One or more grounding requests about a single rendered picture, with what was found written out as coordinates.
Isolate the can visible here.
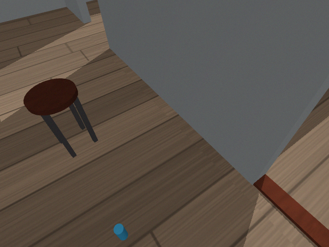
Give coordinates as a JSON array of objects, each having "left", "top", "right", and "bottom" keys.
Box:
[{"left": 114, "top": 223, "right": 128, "bottom": 240}]

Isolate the stool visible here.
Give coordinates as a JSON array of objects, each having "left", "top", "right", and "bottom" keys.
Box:
[{"left": 24, "top": 78, "right": 98, "bottom": 158}]

